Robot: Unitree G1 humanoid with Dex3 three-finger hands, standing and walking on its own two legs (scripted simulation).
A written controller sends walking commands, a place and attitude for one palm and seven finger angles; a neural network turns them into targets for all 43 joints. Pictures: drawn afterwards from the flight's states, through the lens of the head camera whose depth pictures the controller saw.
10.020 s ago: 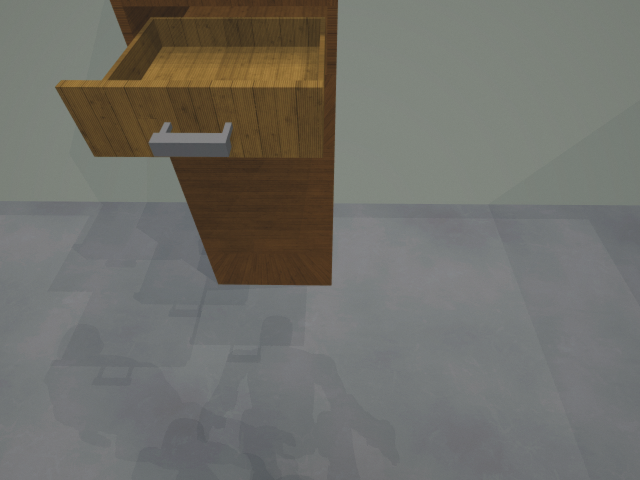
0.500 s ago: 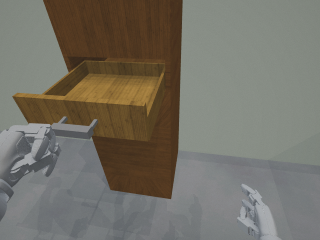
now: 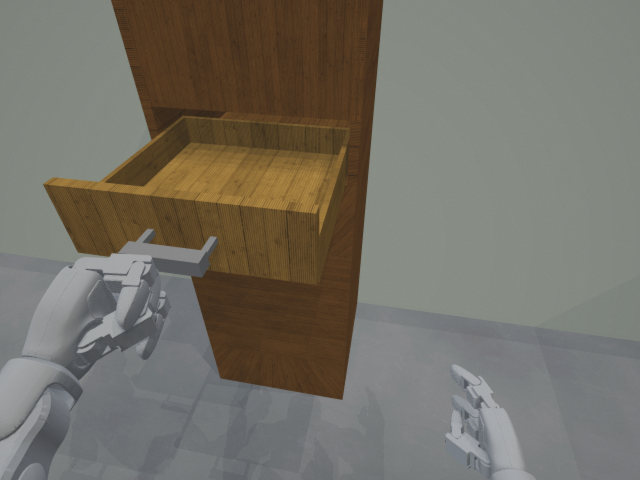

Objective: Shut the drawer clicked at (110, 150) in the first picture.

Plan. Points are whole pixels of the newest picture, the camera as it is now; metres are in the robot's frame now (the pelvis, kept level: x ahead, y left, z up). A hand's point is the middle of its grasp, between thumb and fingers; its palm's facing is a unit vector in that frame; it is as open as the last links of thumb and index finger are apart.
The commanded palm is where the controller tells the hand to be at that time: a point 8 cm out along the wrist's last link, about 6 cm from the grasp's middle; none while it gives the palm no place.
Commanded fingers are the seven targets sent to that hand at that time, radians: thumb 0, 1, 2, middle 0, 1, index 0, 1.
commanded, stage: bring the fist close to the handle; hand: left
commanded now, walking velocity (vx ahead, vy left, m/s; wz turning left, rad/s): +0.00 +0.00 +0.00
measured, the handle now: (172, 248) +0.34 +0.27 +0.14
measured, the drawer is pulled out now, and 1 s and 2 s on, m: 0.30 0.30 0.27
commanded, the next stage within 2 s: push the drawer shut in 1.12 s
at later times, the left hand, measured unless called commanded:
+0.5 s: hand (192, 307) +0.23 +0.19 +0.16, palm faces +0.06 -0.99 -0.09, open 3.3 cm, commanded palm +0.20 +0.23 +0.16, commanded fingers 0.00 0.90 0.90 -1.40 -1.60 -1.40 -1.60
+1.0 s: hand (206, 304) +0.25 +0.18 +0.14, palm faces +0.04 -1.00 -0.08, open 3.3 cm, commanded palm +0.22 +0.23 +0.14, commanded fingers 0.00 0.90 0.90 -1.40 -1.60 -1.40 -1.60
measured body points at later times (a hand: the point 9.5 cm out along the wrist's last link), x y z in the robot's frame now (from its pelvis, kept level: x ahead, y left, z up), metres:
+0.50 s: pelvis -0.01 -0.02 +0.00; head -0.04 -0.03 +0.45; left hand +0.22 +0.24 +0.17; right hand +0.18 -0.24 -0.07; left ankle +0.03 +0.10 -0.74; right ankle +0.02 -0.11 -0.74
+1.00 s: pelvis +0.03 -0.02 +0.00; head +0.00 -0.05 +0.45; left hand +0.24 +0.24 +0.15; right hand +0.21 -0.25 -0.07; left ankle +0.03 +0.10 -0.74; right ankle +0.02 -0.11 -0.74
